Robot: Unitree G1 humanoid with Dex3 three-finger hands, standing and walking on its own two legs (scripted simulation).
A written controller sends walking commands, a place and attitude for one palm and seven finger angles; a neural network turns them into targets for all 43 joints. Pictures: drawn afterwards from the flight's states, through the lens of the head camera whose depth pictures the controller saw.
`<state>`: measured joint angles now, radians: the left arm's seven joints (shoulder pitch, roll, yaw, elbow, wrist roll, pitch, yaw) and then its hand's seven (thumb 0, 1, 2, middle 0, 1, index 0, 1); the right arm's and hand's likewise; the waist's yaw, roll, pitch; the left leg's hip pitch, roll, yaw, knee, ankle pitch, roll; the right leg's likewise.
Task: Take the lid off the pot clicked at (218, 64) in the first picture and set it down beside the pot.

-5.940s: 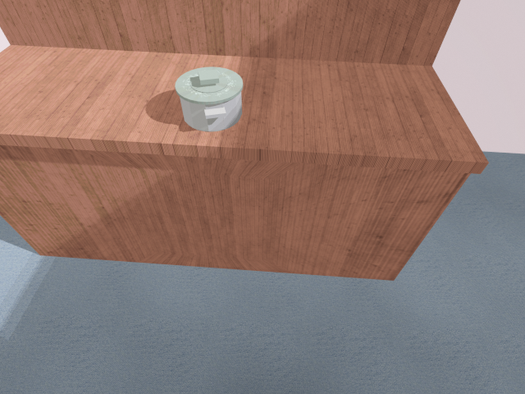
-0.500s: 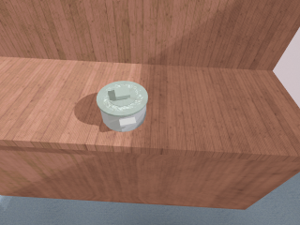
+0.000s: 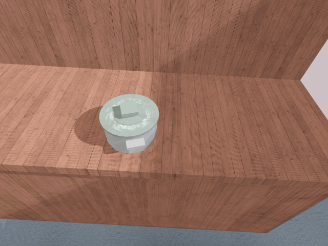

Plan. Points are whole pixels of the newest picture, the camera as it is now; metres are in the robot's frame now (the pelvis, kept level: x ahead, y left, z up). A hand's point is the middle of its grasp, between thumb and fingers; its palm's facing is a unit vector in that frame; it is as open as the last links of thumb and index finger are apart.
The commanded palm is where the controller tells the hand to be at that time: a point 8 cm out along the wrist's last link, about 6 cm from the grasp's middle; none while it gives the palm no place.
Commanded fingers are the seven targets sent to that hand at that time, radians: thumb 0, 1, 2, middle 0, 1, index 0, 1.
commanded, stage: look again from close up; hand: left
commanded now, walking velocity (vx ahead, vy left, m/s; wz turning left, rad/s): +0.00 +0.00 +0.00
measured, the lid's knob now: (129, 109) +0.47 +0.14 +0.06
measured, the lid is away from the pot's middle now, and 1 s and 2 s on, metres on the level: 0.00 0.00 0.00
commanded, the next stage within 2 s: lift the closed hand beside the body in 0.66 s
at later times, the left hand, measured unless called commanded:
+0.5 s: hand out of the picture +0.02 +0.15 -0.18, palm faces +0.03 -0.98 -0.17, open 7.4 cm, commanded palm none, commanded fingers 0.00 0.90 0.90 -0.20 -0.30 -0.20 -0.30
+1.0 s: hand (103, 236) +0.16 +0.16 -0.08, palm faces +0.13 -0.94 -0.32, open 6.3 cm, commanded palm +0.11 +0.20 -0.04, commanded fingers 0.00 0.90 0.90 -0.77 -0.92 -0.77 -0.92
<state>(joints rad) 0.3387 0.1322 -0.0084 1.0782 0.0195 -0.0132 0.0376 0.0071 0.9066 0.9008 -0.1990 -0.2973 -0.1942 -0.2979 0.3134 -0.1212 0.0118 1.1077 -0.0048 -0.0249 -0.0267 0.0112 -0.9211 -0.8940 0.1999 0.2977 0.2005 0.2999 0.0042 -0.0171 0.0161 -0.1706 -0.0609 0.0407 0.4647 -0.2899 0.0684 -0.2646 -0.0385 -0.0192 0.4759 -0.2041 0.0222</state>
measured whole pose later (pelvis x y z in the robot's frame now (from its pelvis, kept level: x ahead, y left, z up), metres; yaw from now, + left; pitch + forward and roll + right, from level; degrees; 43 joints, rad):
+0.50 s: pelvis +0.03 -0.02 +0.00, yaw +0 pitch -1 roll +0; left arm 0.31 0.14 -0.01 1.10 0.01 -0.02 0.04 0.01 0.91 0.90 -0.20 -0.30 -0.19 -0.30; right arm 0.29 -0.12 0.02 1.15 0.00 -0.03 -0.04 0.00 -0.92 -0.89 0.20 0.30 0.20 0.30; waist 0.00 -0.01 0.02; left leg -0.10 -0.03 0.03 0.42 -0.31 0.04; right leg -0.20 -0.01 -0.03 0.45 -0.23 0.00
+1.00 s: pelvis +0.00 -0.03 +0.00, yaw +1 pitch +1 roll +1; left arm 0.36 0.18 0.02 0.38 -0.01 -0.03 0.14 0.03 0.94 0.90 -0.40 -0.51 -0.39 -0.52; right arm 0.21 -0.27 -0.03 0.88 0.00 -0.18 0.02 0.02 -0.93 -0.89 0.20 0.30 0.20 0.30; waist -0.05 0.03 0.04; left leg -0.17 -0.04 0.01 0.42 -0.26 0.02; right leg -0.28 -0.02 -0.05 0.47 -0.21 -0.02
